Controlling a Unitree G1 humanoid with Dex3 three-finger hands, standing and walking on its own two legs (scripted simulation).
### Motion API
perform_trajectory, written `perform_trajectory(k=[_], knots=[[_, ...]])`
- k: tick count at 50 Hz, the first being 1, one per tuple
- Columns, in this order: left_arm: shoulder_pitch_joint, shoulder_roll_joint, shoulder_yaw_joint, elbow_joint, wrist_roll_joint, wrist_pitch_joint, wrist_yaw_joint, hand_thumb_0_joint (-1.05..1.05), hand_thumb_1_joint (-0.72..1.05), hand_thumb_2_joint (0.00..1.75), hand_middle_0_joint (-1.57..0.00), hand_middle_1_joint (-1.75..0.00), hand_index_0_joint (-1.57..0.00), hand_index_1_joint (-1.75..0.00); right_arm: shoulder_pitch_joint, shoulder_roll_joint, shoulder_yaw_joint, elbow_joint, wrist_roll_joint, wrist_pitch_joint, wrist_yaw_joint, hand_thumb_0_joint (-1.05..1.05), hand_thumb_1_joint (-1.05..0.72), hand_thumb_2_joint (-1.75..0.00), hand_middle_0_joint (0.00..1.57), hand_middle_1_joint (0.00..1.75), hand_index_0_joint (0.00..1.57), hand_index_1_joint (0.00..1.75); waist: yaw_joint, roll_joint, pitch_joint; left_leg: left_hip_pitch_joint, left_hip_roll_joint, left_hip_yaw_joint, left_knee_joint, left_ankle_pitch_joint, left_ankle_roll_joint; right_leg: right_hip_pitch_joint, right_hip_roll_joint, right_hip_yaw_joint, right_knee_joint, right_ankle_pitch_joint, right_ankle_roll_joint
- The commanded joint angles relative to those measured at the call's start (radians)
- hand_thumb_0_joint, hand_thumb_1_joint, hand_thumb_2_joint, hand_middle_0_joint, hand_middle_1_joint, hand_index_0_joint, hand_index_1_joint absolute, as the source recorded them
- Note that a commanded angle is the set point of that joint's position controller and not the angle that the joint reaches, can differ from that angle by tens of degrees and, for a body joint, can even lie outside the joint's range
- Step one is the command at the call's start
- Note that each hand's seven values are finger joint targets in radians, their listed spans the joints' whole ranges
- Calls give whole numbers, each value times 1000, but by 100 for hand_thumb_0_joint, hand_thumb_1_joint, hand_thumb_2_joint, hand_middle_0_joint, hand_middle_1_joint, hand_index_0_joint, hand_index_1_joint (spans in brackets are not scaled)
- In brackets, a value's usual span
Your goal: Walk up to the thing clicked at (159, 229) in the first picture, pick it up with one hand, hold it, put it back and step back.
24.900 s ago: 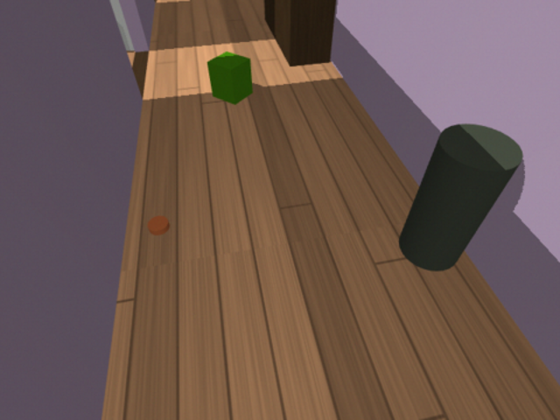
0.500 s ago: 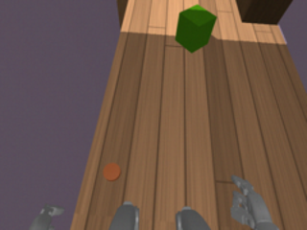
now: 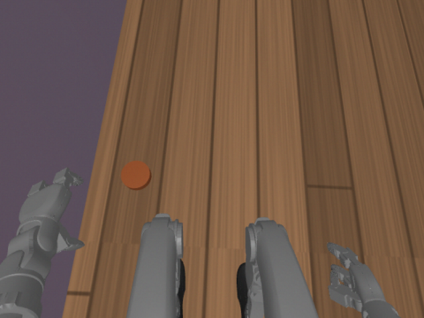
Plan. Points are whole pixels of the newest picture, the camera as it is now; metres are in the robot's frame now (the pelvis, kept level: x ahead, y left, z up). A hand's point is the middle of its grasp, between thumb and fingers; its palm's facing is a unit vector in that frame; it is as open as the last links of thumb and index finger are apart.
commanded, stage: rise first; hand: left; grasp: from above
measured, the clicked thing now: (136, 175) +0.48 +0.27 -0.46
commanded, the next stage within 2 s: none
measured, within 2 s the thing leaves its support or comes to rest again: neither
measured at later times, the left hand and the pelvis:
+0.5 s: hand (92, 194) +0.37 +0.32 -0.25, palm faces -0.47 -0.12 -0.87, open 14.2 cm; pelvis -0.02 +0.01 -0.10, yaw -4 degrees
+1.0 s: hand (104, 186) +0.40 +0.31 -0.31, palm faces -0.45 -0.06 -0.89, open 14.2 cm; pelvis -0.01 +0.00 -0.14, yaw -5 degrees
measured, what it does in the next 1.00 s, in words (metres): lowers itself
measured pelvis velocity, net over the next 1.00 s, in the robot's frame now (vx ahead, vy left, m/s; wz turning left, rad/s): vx -0.01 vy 0.00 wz -0.09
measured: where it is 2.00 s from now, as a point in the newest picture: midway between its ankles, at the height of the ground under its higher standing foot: (211, 310)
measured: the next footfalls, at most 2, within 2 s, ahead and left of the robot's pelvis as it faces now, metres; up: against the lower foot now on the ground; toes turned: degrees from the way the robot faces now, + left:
none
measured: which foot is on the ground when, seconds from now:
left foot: down 0.00-1.00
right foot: down 0.00-1.00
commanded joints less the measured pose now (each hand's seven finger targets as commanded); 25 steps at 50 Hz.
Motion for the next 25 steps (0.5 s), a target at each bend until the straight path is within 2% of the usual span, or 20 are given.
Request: perform_trajectory(k=[1, 2, 4, 5, 6, 7, 8, 9, 11, 12, 13, 14, 15, 19, 20, 21, 22, 23, 24, 25], knots=[[-229, 332, 90, -41, 79, -75, 57, 0, -57, 106, -5, -104, -3, -106, 129, -170, -78, -63, 3, -11, -6, 0, -85, -89, 20, 30, 20, 30, 9, 45, -578, 330, -32, 35, -133, 105, 25, 230, 25, 16, -219, 127, -16], [-236, 340, 95, -25, 96, -84, 64, 0, -58, 106, -5, -104, -3, -106, 133, -169, -77, -52, 1, -5, -6, 0, -86, -89, 20, 30, 20, 30, 17, 39, -587, 321, -32, 35, -121, 94, 25, 212, 27, 13, -207, 112, -18], [-331, 376, 94, -42, 127, -107, 81, 0, -57, 106, -4, -104, -3, -106, 137, -168, -77, -43, -6, 5, -7, 0, -86, -89, 20, 30, 20, 30, 11, 77, -604, 299, -33, 41, -89, 74, 24, 186, 28, 16, -189, 87, -19], [-301, 391, 108, 34, 141, -108, 90, 0, -56, 105, -4, -105, -3, -106, 154, -173, -74, -14, -9, 12, -6, 0, -86, -89, 20, 30, 20, 30, 3, 71, -580, 282, -32, 29, -84, 40, 26, 145, 30, 5, -171, 48, -20], [-393, 387, 90, -58, 157, -123, 102, 0, -56, 105, -4, -106, -4, -106, 146, -170, -76, -36, -12, 16, -4, 0, -86, -89, 20, 30, 20, 30, 3, 97, -625, 302, -32, 28, -79, 49, 23, 137, 30, -3, -155, 63, -23], [-333, 405, 107, 73, 176, -120, 111, 0, -56, 105, -4, -105, -4, -105, 157, -176, -68, -4, -15, 25, -3, 0, -87, -89, 20, 30, 20, 30, -4, 106, -591, 295, -30, 17, -72, 22, 23, 97, 30, -13, -133, 42, -24], [-455, 400, 88, -58, 181, -139, 121, 0, -56, 105, -4, -104, -4, -104, 145, -178, -73, -26, -18, 28, -2, 0, -87, -89, 20, 30, 20, 30, -7, 148, -614, 321, -27, 8, -73, 26, 19, 65, 29, -24, -113, 57, -27], [-397, 412, 90, 71, 204, -134, 128, 0, -55, 104, -4, -104, -4, -105, 156, -186, -70, 6, -23, 39, 0, 0, -87, -89, 20, 30, 20, 30, -16, 146, -566, 297, -25, -6, -74, -16, 19, 32, 29, -33, -92, 26, -28], [-428, 397, 81, 65, 221, -141, 150, 0, -56, 105, -5, -103, -4, -103, 166, -180, -69, 8, -29, 55, 2, 0, -88, -90, 20, 30, 20, 30, -21, 130, -572, 293, -24, -9, -51, 8, 21, 18, 28, -40, -79, 51, -29], [-433, 421, 87, 97, 235, -141, 161, 0, -55, 104, -5, -103, -4, -104, 167, -182, -66, 15, -34, 64, 2, 0, -87, -90, 20, 30, 20, 30, -23, 132, -568, 278, -26, -5, -40, 5, 22, 2, 29, -41, -72, 44, -30], [-469, 413, 75, 77, 244, -148, 167, 0, -57, 105, -5, -102, -4, -102, 166, -182, -65, 13, -40, 69, 5, 0, -88, -90, 20, 30, 20, 30, -28, 153, -565, 281, -24, -10, -38, 4, 19, -11, 28, -46, -55, 48, -31], [-453, 437, 93, 111, 261, -146, 177, 0, -57, 104, -5, -102, -4, -103, 179, -185, -63, 24, -40, 79, 6, 0, -89, -90, 20, 30, 20, 30, -18, 172, -587, 290, -25, -8, -23, 31, 18, -13, 28, -46, -39, 73, -33], [-456, 422, 81, 128, 275, -143, 184, 0, -56, 104, -5, -101, -5, -101, 184, -188, -62, 30, -44, 85, 8, 0, -89, -90, 20, 30, 20, 30, -28, 173, -584, 294, -23, -14, -12, 55, 18, -29, 27, -53, -24, 97, -32], [-515, 437, 73, 186, 322, -152, 214, 0, -58, 105, -6, -98, -4, -100, 188, -182, -53, 43, -60, 104, 14, 0, -90, -90, 20, 30, 20, 30, -46, 173, -564, 268, -22, -11, 33, 95, 20, -60, 30, -55, 5, 134, -33], [-559, 440, 64, 140, 330, -161, 219, 0, -58, 105, -6, -99, -5, -100, 180, -178, -50, 35, -63, 105, 18, 0, -90, -90, 20, 30, 20, 30, -41, 197, -576, 269, -22, -7, 41, 113, 19, -54, 32, -56, 13, 148, -34], [-500, 449, 78, 242, 344, -153, 225, 0, -58, 105, -6, -97, -5, -99, 194, -188, -49, 54, -67, 110, 19, 0, -90, -90, 20, 30, 20, 30, -47, 166, -558, 259, -19, -12, 51, 116, 21, -64, 32, -60, 21, 153, -31], [-524, 459, 80, 216, 356, -156, 230, 0, -57, 104, -6, -98, -5, -99, 194, -182, -49, 53, -69, 114, 20, 0, -90, -90, 20, 30, 20, 30, -39, 178, -577, 266, -20, -7, 61, 138, 21, -62, 35, -59, 27, 166, -32], [-537, 467, 82, 251, 370, -160, 237, 0, -56, 103, -7, -97, -6, -98, 196, -188, -44, 59, -75, 117, 24, 0, -90, -90, 20, 30, 20, 30, -55, 187, -557, 253, -17, -14, 67, 129, 19, -82, 32, -63, 43, 162, -32], [-543, 457, 72, 252, 378, -164, 241, 0, -57, 104, -7, -97, -5, -98, 198, -182, -42, 60, -80, 121, 27, 0, -90, -90, 20, 30, 20, 30, -49, 200, -554, 248, -19, -8, 72, 145, 19, -68, 35, -63, 46, 176, -32], [-527, 439, 68, 285, 386, -163, 245, 0, -57, 103, -7, -97, -6, -98, 200, -180, -39, 59, -84, 123, 29, 0, -90, -90, 20, 30, 20, 30, -56, 177, -549, 250, -15, -17, 75, 141, 19, -88, 34, -71, 52, 173, -31]])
